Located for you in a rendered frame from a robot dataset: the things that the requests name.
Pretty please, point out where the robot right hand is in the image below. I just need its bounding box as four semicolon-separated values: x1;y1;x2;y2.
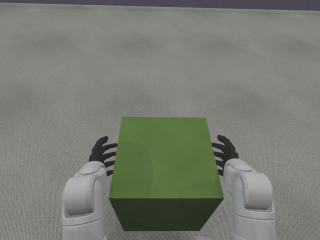
212;135;239;176

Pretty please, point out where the robot right forearm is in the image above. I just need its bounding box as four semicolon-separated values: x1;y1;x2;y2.
223;158;277;240

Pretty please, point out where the robot left hand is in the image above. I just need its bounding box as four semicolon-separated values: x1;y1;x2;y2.
89;136;118;176

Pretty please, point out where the robot left forearm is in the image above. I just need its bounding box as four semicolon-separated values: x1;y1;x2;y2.
62;161;109;240

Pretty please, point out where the carton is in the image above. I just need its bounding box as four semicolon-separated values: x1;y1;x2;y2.
109;116;224;232

